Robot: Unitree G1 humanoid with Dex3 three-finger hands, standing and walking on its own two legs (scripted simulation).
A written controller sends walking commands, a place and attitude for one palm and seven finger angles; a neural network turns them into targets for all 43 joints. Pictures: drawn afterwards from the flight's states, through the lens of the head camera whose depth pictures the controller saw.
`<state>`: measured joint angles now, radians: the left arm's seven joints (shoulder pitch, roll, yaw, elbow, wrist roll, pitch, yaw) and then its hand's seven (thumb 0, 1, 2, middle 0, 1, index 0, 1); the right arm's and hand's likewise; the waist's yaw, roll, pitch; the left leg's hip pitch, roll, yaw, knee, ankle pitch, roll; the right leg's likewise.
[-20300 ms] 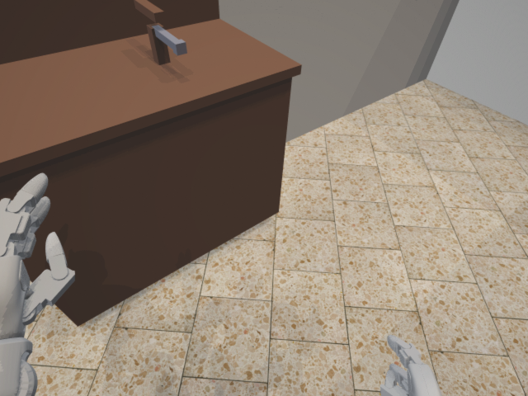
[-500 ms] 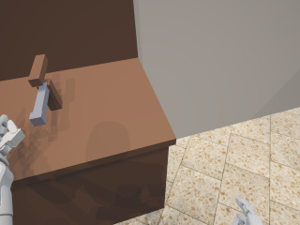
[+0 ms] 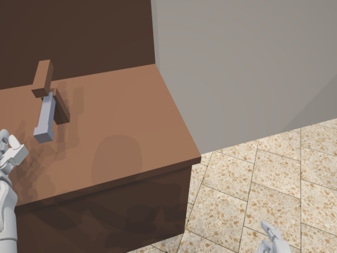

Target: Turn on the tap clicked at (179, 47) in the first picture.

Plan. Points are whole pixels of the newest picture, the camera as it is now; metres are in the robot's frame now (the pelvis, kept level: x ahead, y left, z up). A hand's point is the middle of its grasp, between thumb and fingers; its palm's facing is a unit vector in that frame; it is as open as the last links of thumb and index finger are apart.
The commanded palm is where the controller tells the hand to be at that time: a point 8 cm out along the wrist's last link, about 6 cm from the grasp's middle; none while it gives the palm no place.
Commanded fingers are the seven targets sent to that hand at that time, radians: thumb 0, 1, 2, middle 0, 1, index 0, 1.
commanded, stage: push the lever round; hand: left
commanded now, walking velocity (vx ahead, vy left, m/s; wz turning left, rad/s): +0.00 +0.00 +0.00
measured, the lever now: (43, 134) +0.31 +0.31 +0.14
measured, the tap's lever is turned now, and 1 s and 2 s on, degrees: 0 4 33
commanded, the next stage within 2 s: none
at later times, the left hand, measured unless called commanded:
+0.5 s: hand (34, 147) +0.28 +0.32 +0.14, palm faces +0.59 -0.80 -0.10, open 7.8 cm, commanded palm +0.23 +0.35 +0.14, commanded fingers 0.00 0.90 0.90 -0.15 -0.15 -0.15 -0.15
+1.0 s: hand (47, 146) +0.28 +0.29 +0.14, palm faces +0.62 -0.78 -0.06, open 7.7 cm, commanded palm +0.24 +0.32 +0.14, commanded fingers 0.00 0.90 0.90 -0.15 -0.15 -0.15 -0.15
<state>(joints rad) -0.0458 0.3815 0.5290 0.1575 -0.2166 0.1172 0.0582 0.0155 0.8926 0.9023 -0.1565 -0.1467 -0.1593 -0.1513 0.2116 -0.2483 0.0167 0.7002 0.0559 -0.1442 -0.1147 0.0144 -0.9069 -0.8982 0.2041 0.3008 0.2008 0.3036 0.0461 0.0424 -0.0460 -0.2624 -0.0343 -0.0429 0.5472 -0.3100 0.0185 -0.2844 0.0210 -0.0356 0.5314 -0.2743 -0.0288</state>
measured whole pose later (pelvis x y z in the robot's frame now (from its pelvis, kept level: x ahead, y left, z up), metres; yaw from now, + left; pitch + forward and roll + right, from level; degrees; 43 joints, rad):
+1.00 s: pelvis -0.01 -0.01 +0.00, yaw +1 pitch +0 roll +0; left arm -0.10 0.27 0.41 0.10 -0.18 0.14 0.21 0.04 0.94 0.92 -0.15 -0.15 -0.16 -0.15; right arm 0.17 -0.25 0.02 0.73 0.05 -0.12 -0.12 0.01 -0.91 -0.90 0.20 0.30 0.20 0.30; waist 0.06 0.05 -0.03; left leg -0.25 -0.03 -0.06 0.54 -0.30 0.00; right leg -0.27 0.03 -0.05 0.54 -0.27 -0.05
